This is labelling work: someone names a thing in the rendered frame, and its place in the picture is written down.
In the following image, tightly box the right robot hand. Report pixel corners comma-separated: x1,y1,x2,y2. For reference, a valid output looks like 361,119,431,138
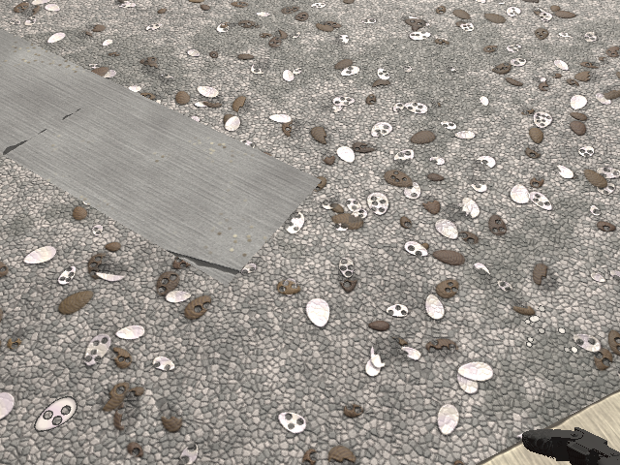
522,427,620,465

